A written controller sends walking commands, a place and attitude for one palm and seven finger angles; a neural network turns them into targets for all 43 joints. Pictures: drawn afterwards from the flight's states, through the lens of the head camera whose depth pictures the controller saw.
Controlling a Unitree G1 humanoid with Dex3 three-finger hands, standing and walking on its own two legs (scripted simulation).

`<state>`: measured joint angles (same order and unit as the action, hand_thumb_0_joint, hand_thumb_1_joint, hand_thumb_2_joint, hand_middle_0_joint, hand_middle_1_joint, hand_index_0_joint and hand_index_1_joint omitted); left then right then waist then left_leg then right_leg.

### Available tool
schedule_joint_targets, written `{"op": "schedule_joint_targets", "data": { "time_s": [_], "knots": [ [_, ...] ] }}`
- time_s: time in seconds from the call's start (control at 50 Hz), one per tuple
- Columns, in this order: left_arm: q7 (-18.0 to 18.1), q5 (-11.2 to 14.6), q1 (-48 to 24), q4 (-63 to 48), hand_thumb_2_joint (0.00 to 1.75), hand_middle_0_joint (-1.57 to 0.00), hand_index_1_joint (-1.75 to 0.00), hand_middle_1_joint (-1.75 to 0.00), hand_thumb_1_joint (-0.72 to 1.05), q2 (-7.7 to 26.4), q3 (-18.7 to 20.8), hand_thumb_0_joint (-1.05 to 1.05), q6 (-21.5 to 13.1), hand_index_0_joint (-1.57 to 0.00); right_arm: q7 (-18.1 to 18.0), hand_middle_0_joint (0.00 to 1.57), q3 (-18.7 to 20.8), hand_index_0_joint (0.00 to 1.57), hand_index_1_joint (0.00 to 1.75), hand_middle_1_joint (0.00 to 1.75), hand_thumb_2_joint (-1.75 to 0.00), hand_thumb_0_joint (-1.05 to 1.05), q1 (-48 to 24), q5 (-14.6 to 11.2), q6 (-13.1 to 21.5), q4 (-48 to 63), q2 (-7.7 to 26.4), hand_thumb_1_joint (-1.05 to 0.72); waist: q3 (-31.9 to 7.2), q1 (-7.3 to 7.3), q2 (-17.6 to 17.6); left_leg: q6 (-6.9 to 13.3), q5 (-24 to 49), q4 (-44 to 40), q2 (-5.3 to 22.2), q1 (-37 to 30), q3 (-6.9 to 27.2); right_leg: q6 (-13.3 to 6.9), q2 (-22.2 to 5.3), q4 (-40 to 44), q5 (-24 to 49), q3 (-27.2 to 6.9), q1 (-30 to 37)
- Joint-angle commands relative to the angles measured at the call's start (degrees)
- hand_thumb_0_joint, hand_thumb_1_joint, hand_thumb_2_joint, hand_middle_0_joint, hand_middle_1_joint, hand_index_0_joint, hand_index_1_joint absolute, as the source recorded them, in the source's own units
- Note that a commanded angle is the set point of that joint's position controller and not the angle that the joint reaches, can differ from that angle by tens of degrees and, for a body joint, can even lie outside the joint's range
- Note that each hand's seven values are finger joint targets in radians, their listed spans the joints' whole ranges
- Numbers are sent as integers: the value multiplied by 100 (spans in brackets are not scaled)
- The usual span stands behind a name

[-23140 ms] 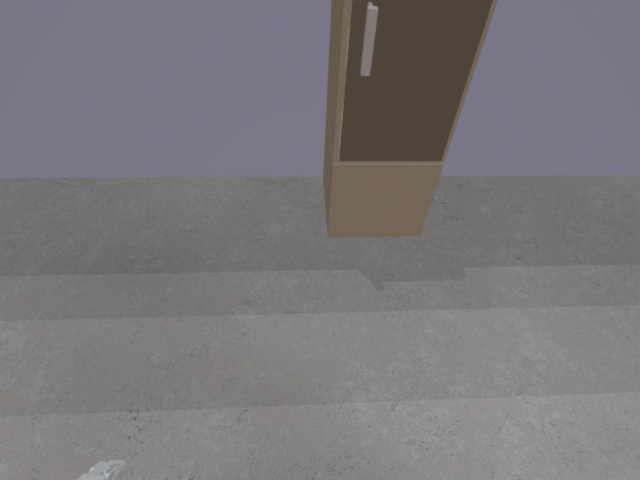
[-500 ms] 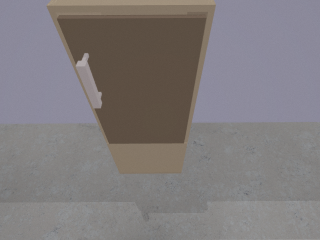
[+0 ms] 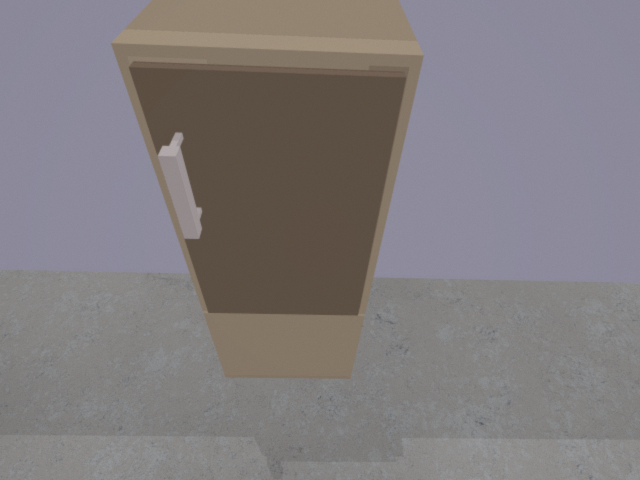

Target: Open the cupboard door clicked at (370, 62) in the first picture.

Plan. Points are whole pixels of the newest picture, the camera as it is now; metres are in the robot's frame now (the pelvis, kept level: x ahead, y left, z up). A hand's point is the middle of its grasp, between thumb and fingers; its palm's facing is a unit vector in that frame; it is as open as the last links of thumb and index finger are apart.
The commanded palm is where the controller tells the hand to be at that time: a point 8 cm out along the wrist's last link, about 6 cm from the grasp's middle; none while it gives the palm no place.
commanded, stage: look again from close up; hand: left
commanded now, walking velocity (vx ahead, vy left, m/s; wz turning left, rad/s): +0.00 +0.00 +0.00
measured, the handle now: (185, 187) +0.51 +0.25 +0.07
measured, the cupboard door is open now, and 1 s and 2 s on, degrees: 0 0 0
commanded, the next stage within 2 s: raise the hand with hooked fingers in 0.50 s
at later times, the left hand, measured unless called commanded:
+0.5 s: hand out of the picture -0.04 +0.19 -0.17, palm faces +0.02 -0.98 -0.21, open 7.4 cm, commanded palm none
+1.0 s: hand out of the picture +0.11 +0.19 -0.04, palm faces +0.02 -1.00 +0.02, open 8.4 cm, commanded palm +0.09 +0.26 -0.02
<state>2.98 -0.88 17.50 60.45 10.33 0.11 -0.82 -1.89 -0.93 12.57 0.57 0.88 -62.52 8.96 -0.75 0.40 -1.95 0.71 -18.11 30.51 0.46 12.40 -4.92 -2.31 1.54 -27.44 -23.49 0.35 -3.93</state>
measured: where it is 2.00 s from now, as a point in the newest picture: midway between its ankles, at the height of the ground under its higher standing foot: outside the picture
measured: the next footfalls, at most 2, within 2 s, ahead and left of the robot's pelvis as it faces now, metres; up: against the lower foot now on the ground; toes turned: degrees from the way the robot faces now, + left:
none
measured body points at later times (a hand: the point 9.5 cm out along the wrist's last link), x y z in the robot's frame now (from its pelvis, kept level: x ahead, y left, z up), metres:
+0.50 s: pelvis -0.03 +0.01 +0.01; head -0.02 +0.02 +0.46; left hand -0.04 +0.24 -0.15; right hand -0.01 -0.22 -0.15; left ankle -0.02 +0.11 -0.73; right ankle -0.10 -0.09 -0.73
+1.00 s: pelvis -0.09 -0.01 -0.06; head -0.07 +0.01 +0.39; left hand +0.11 +0.25 -0.03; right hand +0.13 -0.25 -0.10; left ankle -0.02 +0.11 -0.73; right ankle -0.10 -0.09 -0.73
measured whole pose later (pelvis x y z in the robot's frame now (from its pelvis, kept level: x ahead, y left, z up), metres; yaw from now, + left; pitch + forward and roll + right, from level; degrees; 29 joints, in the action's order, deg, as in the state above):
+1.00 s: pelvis -0.09 -0.01 -0.06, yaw +2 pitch +9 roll +0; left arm -19.5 15.2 17.8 13.5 12.2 9.8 -23.3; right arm -0.7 1.7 9.2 -1.7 11.2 -30.6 15.0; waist -6.7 0.1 -1.8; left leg 0.8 -20.0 54.9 0.9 43.8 -2.5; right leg -3.2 0.8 -57.8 -30.3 4.0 -36.5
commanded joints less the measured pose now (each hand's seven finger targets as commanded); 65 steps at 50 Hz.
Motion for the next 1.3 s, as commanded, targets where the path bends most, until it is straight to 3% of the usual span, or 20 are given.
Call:
{"op": "schedule_joint_targets", "data": {
  "time_s": [0.0, 0.56, 0.58, 0.6, 0.62, 0.64, 0.66, 0.68, 0.74, 0.78, 0.8, 0.84, 0.88, 0.92, 0.98, 1.02, 1.04, 1.1, 1.18, 1.28],
  "knots": [
    [18, 13, 458, -134, 90, -20, -30, -30, 90, 640, 83, 0, -47, -20, -49, 20, 131, 20, 30, 30, -90, 0, 216, 6, 57, 195, 678, -90, 219, -18, 95, 191, 2128, -331, 569, -354, 499, 10, -699, 332, 3170, -465, -473],
    [-67, 7, 314, 124, 90, -20, -30, -30, 90, 686, 35, 0, -36, -20, -9, 20, 129, 20, 30, 30, -90, 0, 170, -12, 102, -43, 841, -90, 372, 18, 174, 248, 1413, -962, 630, -370, 741, 26, -712, 761, 1581, -509, -708],
    [160, -97, 660, 192, 90, -20, -30, -30, 90, 483, -26, 0, -196, -20, 54, 20, 109, 20, 30, 30, -90, 0, -76, -38, 124, 371, 817, -90, 807, 60, 324, 50, 2205, 301, 566, 69, 544, 221, -974, 840, 3510, -762, -1078],
    [132, 1153, -3253, -8655, 89, -20, -32, -32, 88, 1932, 791, 0, -1278, -20, -192, 20, 366, 20, 30, 30, -90, 0, 362, -351, 879, 2333, 1686, -90, -2118, -631, 1351, 124, 2839, -418, -4, -1746, 584, 53, -438, 100, 3436, -93, -731],
    [342, 709, -1133, -7371, 88, -20, -33, -33, 85, 1544, 760, 0, -1005, -20, -340, 20, 106, 20, 30, 30, -90, 0, -140, -315, 1412, 2001, 1111, -90, -2133, -12, 2302, 132, 3673, -593, 347, -2451, 560, -50, -173, -401, 1998, 79, -1070],
    [596, 702, -1031, -7113, 87, -21, -34, -34, 83, 1195, 428, 0, -747, -21, -372, 20, 209, 20, 30, 30, -90, 0, -128, -349, 1583, 1702, 1041, -90, -1709, -233, 1784, -53, 2975, -528, 344, -1655, 616, 44, -171, -409, 1126, 324, -1382],
    [488, 865, 780, -5503, 86, -21, -36, -36, 81, -337, -216, 0, -237, -21, -270, 20, 253, 20, 30, 30, -90, 0, 168, -373, 1563, 1682, 873, -90, -767, -344, 1156, 46, 2319, -677, 391, -1134, 721, 93, -171, -465, 873, 454, -1762],
    [352, 1167, -229, -6779, 85, -21, -37, -37, 78, 11, -1, 0, -494, -21, -251, 20, 284, 20, 30, 30, -90, 0, 19, -424, 1544, 2212, 1135, -90, -317, -281, 771, 35, 1549, -600, 305, -543, 845, 113, -190, -317, 948, 519, -1704],
    [-104, 1053, 159, -5454, 82, -21, -42, -42, 71, 440, 702, 0, -1352, -21, -255, 20, 403, 20, 30, 30, -90, 0, -116, -227, 1552, 2606, 1292, -90, 273, -338, -729, 82, 640, 213, -3, 639, 775, 144, -87, -309, 638, 554, -2663],
    [-704, 1210, 955, -4428, 80, -22, -45, -45, 67, 108, 870, 0, -2158, -22, -132, 20, 461, 20, 30, 30, -90, 0, -376, -82, 1498, 2789, 1224, -90, 228, 35, -1645, -22, 432, 891, -28, 1682, 688, 150, -18, -1005, 290, 570, -3388],
    [-1097, 1337, 1186, -4395, 79, -22, -47, -47, 64, 93, 879, 0, -2598, -22, -44, 20, 485, 20, 30, 30, -90, 0, -514, -51, 1497, 2933, 1243, -90, 27, 179, -1676, -45, 329, 1206, -70, 2085, 607, 134, -45, -1312, 310, 452, -3526],
    [-1976, 1506, 1411, -4236, 77, -22, -50, -50, 60, 402, 1129, 0, -3189, -22, 137, 20, 583, 20, 30, 30, -90, 0, -630, -83, 1476, 3314, 1323, -90, -421, 390, -869, -117, 394, 1679, -167, 2371, 476, 26, -145, -1787, 651, 178, -3385],
    [-2335, 1630, 1407, -4449, 75, -22, -53, -53, 55, 862, 1538, 0, -2940, -22, 163, 20, 578, 20, 30, 30, -90, 0, -818, -214, 1388, 3827, 1368, -90, -1156, 537, -56, -75, 432, 1893, -263, 2398, 258, 17, -221, -1907, 763, -12, -3018],
    [-2389, 1820, 815, -5473, 73, -23, -55, -55, 50, 1143, 1729, 0, -2538, -23, 105, 20, 518, 20, 30, 30, -90, 0, -926, -289, 1285, 4239, 1339, -90, -1600, 536, 280, 9, 203, 1953, -312, 2395, 173, 100, -265, -1726, 370, -245, -2863],
    [-2012, 1969, -514, -6870, 70, -23, -60, -60, 43, 1403, 1931, 0, -2548, -23, -65, 20, 482, 20, 30, 30, -90, 0, -612, -242, 1258, 4355, 1185, -90, -1673, 186, 621, 92, -232, 2089, -146, 2329, 366, 168, -186, -1522, -615, -500, -3346],
    [-1666, 1853, -1276, -7905, 68, -24, -63, -63, 39, 1418, 1842, 0, -3079, -24, -163, 20, 442, 20, 30, 30, -90, 0, -365, -165, 1321, 4155, 1059, -90, -1678, -57, 1035, 149, -103, 2229, -5, 2072, 526, 113, -124, -1612, -532, -483, -3610],
    [-1560, 1776, -1769, -8296, 67, -24, -64, -64, 36, 1442, 1678, 0, -3324, -24, -212, 20, 409, 20, 30, 30, -90, 0, -275, -119, 1354, 4049, 1088, -90, -1596, -272, 836, 173, -236, 2298, 59, 2129, 648, 96, -46, -1743, -604, -397, -3871],
    [-1703, 1734, -1349, -7983, 64, -24, -69, -69, 29, 996, 960, 0, -3685, -24, -315, 20, 305, 20, 30, 30, -90, 0, -216, -153, 1572, 3746, 1168, -90, -1178, -474, 1091, 170, -480, 2356, 120, 2119, 780, 54, 30, -1834, -678, -276, -4278],
    [-2369, 1810, -1189, -6620, 60, -25, -75, -75, 20, 1454, 1027, 0, -2906, -25, -445, 20, 222, 20, 30, 30, -90, 0, -155, -294, 1613, 3589, 1374, -90, -900, -551, 547, 190, -613, 2348, 100, 2539, 809, 162, -15, -1453, -885, -479, -4035],
    [-2551, 2152, -728, -6099, 55, -26, -82, -82, 8, 2098, 2174, 0, -1256, -26, -490, 20, 194, 20, 30, 30, -90, 0, -351, -369, 1366, 3946, 1317, -90, -1668, 211, 263, 164, 119, 1878, -24, 2226, 693, 237, -232, -1107, -286, -526, -2676]
  ]
}}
